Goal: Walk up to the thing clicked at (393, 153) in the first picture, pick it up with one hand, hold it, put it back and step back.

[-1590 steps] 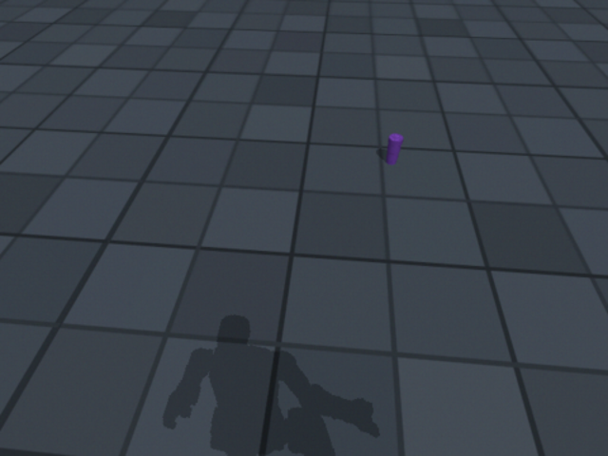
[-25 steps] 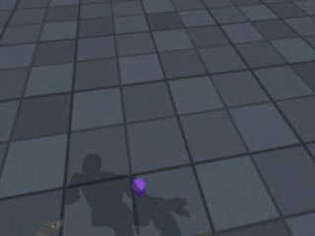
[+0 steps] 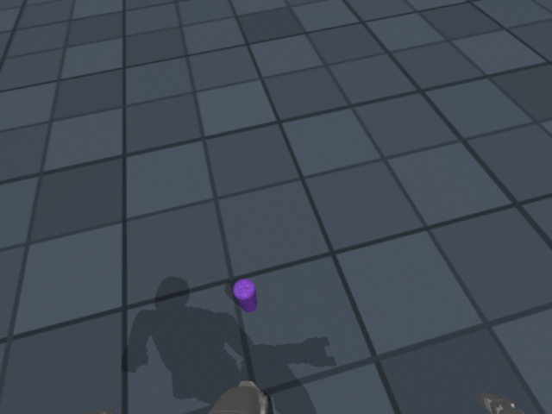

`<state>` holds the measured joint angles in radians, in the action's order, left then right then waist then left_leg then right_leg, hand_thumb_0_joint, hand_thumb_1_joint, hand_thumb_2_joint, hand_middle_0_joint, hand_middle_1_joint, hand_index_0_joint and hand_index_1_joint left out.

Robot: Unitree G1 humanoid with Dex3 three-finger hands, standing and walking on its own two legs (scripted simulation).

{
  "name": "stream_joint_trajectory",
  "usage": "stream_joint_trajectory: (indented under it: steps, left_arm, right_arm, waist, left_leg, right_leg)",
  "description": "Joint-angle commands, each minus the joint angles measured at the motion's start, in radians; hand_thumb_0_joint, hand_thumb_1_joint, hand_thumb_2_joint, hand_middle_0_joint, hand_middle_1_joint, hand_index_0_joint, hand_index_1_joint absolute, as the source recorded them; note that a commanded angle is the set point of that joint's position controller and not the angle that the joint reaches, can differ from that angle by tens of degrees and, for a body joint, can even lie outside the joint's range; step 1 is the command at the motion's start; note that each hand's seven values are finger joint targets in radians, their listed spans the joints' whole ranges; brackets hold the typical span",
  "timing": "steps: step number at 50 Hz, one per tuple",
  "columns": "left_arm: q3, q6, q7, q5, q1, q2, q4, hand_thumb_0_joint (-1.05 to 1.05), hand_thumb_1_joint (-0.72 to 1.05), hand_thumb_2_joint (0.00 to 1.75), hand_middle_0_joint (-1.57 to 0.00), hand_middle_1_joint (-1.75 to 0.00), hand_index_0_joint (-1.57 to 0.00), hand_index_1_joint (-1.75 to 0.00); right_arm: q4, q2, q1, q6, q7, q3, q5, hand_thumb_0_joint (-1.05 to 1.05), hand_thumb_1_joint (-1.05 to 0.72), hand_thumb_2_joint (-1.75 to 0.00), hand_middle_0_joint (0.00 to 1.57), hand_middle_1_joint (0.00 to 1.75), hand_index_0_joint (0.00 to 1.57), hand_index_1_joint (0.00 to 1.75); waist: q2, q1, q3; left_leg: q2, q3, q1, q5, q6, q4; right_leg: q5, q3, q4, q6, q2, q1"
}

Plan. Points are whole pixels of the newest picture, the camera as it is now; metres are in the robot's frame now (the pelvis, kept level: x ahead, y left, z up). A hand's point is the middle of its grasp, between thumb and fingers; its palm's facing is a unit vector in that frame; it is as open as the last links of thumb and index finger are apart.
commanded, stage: step back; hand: left
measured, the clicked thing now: (246, 297) +0.54 +0.17 -0.67
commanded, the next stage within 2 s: none
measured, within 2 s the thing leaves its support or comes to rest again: neither
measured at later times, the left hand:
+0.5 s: hand out of the picture -0.04 +0.28 -0.14, palm faces +0.07 -0.94 -0.34, open 7.4 cm
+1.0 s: hand out of the picture -0.24 +0.26 -0.11, palm faces +0.01 -0.89 -0.45, open 7.4 cm
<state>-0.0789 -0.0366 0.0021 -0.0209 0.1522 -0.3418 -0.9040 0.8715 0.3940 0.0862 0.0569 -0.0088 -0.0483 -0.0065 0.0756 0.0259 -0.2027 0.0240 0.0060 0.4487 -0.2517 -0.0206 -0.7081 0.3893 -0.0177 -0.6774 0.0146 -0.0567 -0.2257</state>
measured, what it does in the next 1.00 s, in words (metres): walks backwards: left foot, then right foot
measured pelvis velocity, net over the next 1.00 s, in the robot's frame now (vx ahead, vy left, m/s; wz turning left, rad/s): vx -0.31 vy -0.02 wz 0.02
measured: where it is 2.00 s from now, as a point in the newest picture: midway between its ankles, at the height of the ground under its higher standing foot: outside the picture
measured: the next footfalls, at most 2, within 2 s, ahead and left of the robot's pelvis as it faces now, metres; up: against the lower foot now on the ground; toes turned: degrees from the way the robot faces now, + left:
left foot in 0.34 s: -0.07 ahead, +0.13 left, +0.00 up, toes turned +1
right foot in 0.74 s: -0.23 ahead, -0.14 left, +0.00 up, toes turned +1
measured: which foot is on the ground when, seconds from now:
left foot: up 0.00-0.32, down 0.34-0.78, up 0.80-1.00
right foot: down 0.00-0.36, up 0.38-0.72, down 0.74-1.00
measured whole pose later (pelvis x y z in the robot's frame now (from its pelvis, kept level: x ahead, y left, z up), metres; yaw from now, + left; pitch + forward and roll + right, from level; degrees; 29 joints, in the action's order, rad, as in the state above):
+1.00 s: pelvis -0.31 -0.02 +0.01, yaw +1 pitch -1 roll +2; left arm -0.08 -0.05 -0.01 -0.04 0.22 -0.35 -0.83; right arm 0.88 0.42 0.20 0.06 -0.03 -0.05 0.00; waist 0.03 -0.01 -0.13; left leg -0.11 0.13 0.44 -0.47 0.02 -1.09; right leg 0.27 -0.03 -0.62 0.00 0.04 -0.33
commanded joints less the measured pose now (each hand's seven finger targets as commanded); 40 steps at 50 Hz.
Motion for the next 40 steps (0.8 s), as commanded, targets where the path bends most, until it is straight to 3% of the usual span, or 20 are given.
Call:
stream_joint_trajectory:
  steps: [1, 3, 4, 5, 11, 14, 16, 17, 18, 19, 20, 22, 23, 29, 31, 34, 37, 38, 39, 40]
  left_arm:
    - [-0.093, 0.029, -0.026, -0.023, -0.067, -0.369, 0.149, 0.0, 0.9, 0.9, -0.2, -0.3, -0.2, -0.3]
    - [-0.069, 0.038, -0.029, -0.014, -0.112, -0.272, 0.166, 0.0, 0.9, 0.9, -0.2, -0.3, -0.2, -0.3]
    - [-0.071, 0.036, -0.03, -0.014, -0.13, -0.257, 0.167, 0.0, 0.9, 0.9, -0.2, -0.3, -0.2, -0.3]
    - [-0.072, 0.033, -0.028, -0.016, -0.12, -0.25, 0.17, 0.0, 0.9, 0.9, -0.2, -0.3, -0.2, -0.3]
    - [-0.067, 0.021, -0.041, -0.017, 0.043, -0.24, 0.177, 0.0, 0.9, 0.9, -0.2, -0.3, -0.2, -0.3]
    - [-0.062, 0.006, -0.035, -0.004, 0.02, -0.26, 0.188, 0.0, 0.9, 0.9, -0.2, -0.3, -0.2, -0.3]
    - [-0.052, -0.008, -0.028, 0.008, -0.022, -0.261, 0.208, 0.0, 0.9, 0.9, -0.2, -0.3, -0.2, -0.3]
    - [-0.043, -0.012, -0.026, 0.012, -0.005, -0.226, 0.219, 0.0, 0.9, 0.9, -0.2, -0.3, -0.2, -0.3]
    - [-0.035, -0.011, -0.027, 0.019, -0.002, -0.192, 0.222, 0.0, 0.9, 0.9, -0.2, -0.3, -0.2, -0.3]
    - [-0.057, -0.014, -0.042, 0.011, -0.077, -0.232, 0.22, 0.0, 0.9, 0.9, -0.2, -0.3, -0.2, -0.3]
    - [-0.062, -0.014, -0.047, 0.0, -0.075, -0.253, 0.208, 0.0, 0.9, 0.9, -0.2, -0.3, -0.2, -0.3]
    - [-0.061, -0.016, -0.037, 0.017, 0.002, -0.233, 0.171, 0.0, 0.9, 0.9, -0.2, -0.3, -0.2, -0.3]
    - [-0.059, -0.014, -0.033, 0.022, 0.047, -0.229, 0.156, 0.0, 0.9, 0.9, -0.2, -0.3, -0.2, -0.3]
    - [-0.053, 0.005, -0.029, 0.004, 0.052, -0.208, 0.16, 0.0, 0.9, 0.9, -0.2, -0.3, -0.2, -0.3]
    - [-0.052, 0.007, -0.025, 0.005, 0.048, -0.211, 0.159, 0.0, 0.9, 0.9, -0.2, -0.3, -0.2, -0.3]
    - [-0.054, 0.009, -0.018, 0.005, 0.11, -0.214, 0.121, 0.0, 0.9, 0.9, -0.2, -0.3, -0.2, -0.3]
    - [-0.06, 0.013, -0.011, -0.003, 0.258, -0.22, 0.044, 0.0, 0.9, 0.9, -0.2, -0.3, -0.2, -0.3]
    - [-0.072, 0.015, -0.01, -0.022, 0.224, -0.269, 0.053, 0.0, 0.9, 0.9, -0.2, -0.3, -0.2, -0.3]
    - [-0.095, 0.017, -0.007, -0.028, 0.179, -0.356, 0.093, 0.0, 0.9, 0.9, -0.2, -0.3, -0.2, -0.3]
    - [-0.109, 0.014, -0.012, -0.037, 0.074, -0.456, 0.143, 0.0, 0.9, 0.9, -0.2, -0.3, -0.2, -0.3]
  right_arm:
    - [-0.067, 0.222, 0.018, -0.016, -0.019, -0.078, -0.001, 0.0, -0.9, -0.9, 0.2, 0.3, 0.2, 0.3]
    - [-0.031, 0.191, 0.078, -0.018, -0.009, -0.06, 0.009, 0.0, -0.9, -0.9, 0.2, 0.3, 0.2, 0.3]
    - [-0.027, 0.166, 0.104, -0.023, -0.015, -0.049, 0.012, 0.0, -0.9, -0.9, 0.2, 0.3, 0.2, 0.3]
    - [-0.028, 0.167, 0.112, -0.027, -0.018, -0.044, 0.01, 0.0, -0.9, -0.9, 0.2, 0.3, 0.2, 0.3]
    - [-0.072, 0.165, 0.076, -0.044, -0.026, -0.036, 0.0, 0.0, -0.9, -0.9, 0.2, 0.3, 0.2, 0.3]
    - [-0.048, 0.158, 0.142, -0.051, -0.022, -0.044, -0.008, 0.0, -0.9, -0.9, 0.2, 0.3, 0.2, 0.3]
    - [-0.022, 0.175, 0.199, -0.053, -0.02, -0.057, -0.016, 0.0, -0.9, -0.9, 0.2, 0.3, 0.2, 0.3]
    - [-0.037, 0.229, 0.179, -0.056, -0.02, -0.072, -0.033, 0.0, -0.9, -0.9, 0.2, 0.3, 0.2, 0.3]
    - [-0.053, 0.314, 0.138, -0.054, -0.014, -0.089, -0.041, 0.0, -0.9, -0.9, 0.2, 0.3, 0.2, 0.3]
    - [-0.068, 0.377, 0.116, -0.05, -0.006, -0.097, -0.035, 0.0, -0.9, -0.9, 0.2, 0.3, 0.2, 0.3]
    - [-0.071, 0.356, 0.076, -0.054, -0.01, -0.097, -0.038, 0.0, -0.9, -0.9, 0.2, 0.3, 0.2, 0.3]
    - [-0.096, 0.251, -0.018, -0.055, -0.015, -0.064, -0.042, 0.0, -0.9, -0.9, 0.2, 0.3, 0.2, 0.3]
    - [-0.102, 0.22, -0.03, -0.057, -0.018, -0.055, -0.036, 0.0, -0.9, -0.9, 0.2, 0.3, 0.2, 0.3]
    - [-0.1, 0.205, 0.075, -0.054, -0.024, -0.066, -0.019, 0.0, -0.9, -0.9, 0.2, 0.3, 0.2, 0.3]
    - [-0.108, 0.226, 0.073, -0.048, -0.023, -0.072, -0.023, 0.0, -0.9, -0.9, 0.2, 0.3, 0.2, 0.3]
    - [-0.128, 0.254, 0.032, -0.032, -0.016, -0.076, -0.026, 0.0, -0.9, -0.9, 0.2, 0.3, 0.2, 0.3]
    - [-0.135, 0.256, -0.038, -0.012, -0.013, -0.077, -0.01, 0.0, -0.9, -0.9, 0.2, 0.3, 0.2, 0.3]
    - [-0.14, 0.216, -0.025, -0.009, -0.011, -0.069, -0.003, 0.0, -0.9, -0.9, 0.2, 0.3, 0.2, 0.3]
    - [-0.159, 0.16, -0.022, -0.013, -0.016, -0.051, 0.003, 0.0, -0.9, -0.9, 0.2, 0.3, 0.2, 0.3]
    - [-0.159, 0.195, -0.056, -0.01, -0.029, -0.068, -0.006, 0.0, -0.9, -0.9, 0.2, 0.3, 0.2, 0.3]
  waist:
    - [-0.321, -0.038, 0.093]
    - [-0.198, 0.013, 0.086]
    - [-0.222, 0.026, 0.114]
    - [-0.227, 0.012, 0.133]
    - [-0.254, -0.087, 0.259]
    - [-0.285, -0.057, 0.293]
    - [-0.23, -0.016, 0.297]
    - [-0.114, -0.028, 0.294]
    - [0.108, -0.029, 0.272]
    - [0.171, 0.032, 0.233]
    - [0.139, 0.023, 0.19]
    - [0.044, -0.049, 0.165]
    - [0.041, -0.072, 0.164]
    - [0.064, -0.004, 0.242]
    - [0.086, 0.007, 0.253]
    - [0.15, -0.008, 0.274]
    - [0.106, -0.079, 0.323]
    - [-0.044, -0.065, 0.26]
    - [-0.297, -0.069, 0.199]
    - [-0.412, -0.114, 0.146]
  left_leg:
    - [-0.098, 0.186, -0.006, -0.327, 0.034, -0.478]
    - [-0.169, 0.205, 0.025, -0.209, 0.022, -0.496]
    - [-0.183, 0.185, 0.051, -0.185, 0.019, -0.481]
    - [-0.186, 0.171, 0.047, -0.177, 0.025, -0.496]
    - [-0.078, 0.097, 0.075, -0.269, 0.05, -0.14]
    - [-0.055, 0.029, -0.085, -0.163, 0.023, 0.121]
    - [-0.044, 0.016, -0.239, 0.093, 0.007, 0.315]
    - [0.074, 0.193, -0.294, 0.176, -0.029, 0.325]
    - [0.263, 0.441, -0.34, 0.309, -0.122, 0.359]
    - [0.367, 0.536, -0.138, 0.305, -0.259, 0.398]
    - [0.377, 0.553, -0.071, 0.235, -0.288, 0.413]
    - [0.232, 0.289, -0.121, 0.294, -0.198, 0.359]
    - [0.19, 0.229, -0.173, 0.33, -0.163, 0.332]
    - [0.231, 0.224, -0.418, 0.435, -0.244, 0.24]
    - [0.24, 0.218, -0.386, 0.426, -0.245, 0.23]
    - [0.223, 0.217, -0.292, 0.261, -0.199, 0.243]
    - [0.176, 0.176, -0.149, 0.08, -0.125, 0.169]
    - [0.086, 0.139, 0.006, -0.072, -0.061, 0.059]
    - [-0.1, 0.072, 0.167, -0.262, 0.006, -0.138]
    - [-0.112, 0.135, 0.076, -0.355, 0.037, -0.373]
  right_leg:
    - [-0.171, -0.577, 0.415, 0.305, 0.485, -0.252]
    - [-0.397, -0.273, 0.326, 0.188, 0.292, -0.159]
    - [-0.44, -0.194, 0.302, 0.142, 0.244, -0.105]
    - [-0.441, -0.173, 0.288, 0.131, 0.223, -0.077]
    - [-0.6, -0.221, 0.175, 0.204, 0.307, 0.275]
    - [-0.621, -0.188, 0.1, 0.173, 0.286, 0.214]
    - [-0.493, -0.156, 0.036, 0.115, 0.246, 0.08]
    - [-0.316, -0.132, -0.031, 0.065, 0.181, -0.056]
    - [0.016, -0.045, -0.197, 0.021, 0.007, -0.24]
    - [0.291, -0.118, -0.391, 0.005, -0.044, -0.189]
    - [0.273, -0.173, -0.513, 0.006, -0.03, -0.183]
    - [0.14, -0.203, -0.596, 0.018, -0.046, -0.229]
    - [0.097, -0.184, -0.601, 0.015, -0.052, -0.271]
    - [0.128, -0.129, -0.405, -0.058, -0.012, -0.292]
    - [0.146, -0.096, -0.267, -0.058, 0.017, -0.215]
    - [0.08, -0.024, -0.055, -0.035, 0.038, -0.085]
    - [-0.111, 0.013, 0.229, 0.012, 0.046, 0.108]
    - [-0.017, -0.177, 0.273, 0.049, 0.13, 0.095]
    - [0.06, -0.453, 0.365, 0.13, 0.31, 0.039]
    - [0.08, -0.63, 0.456, 0.288, 0.492, -0.236]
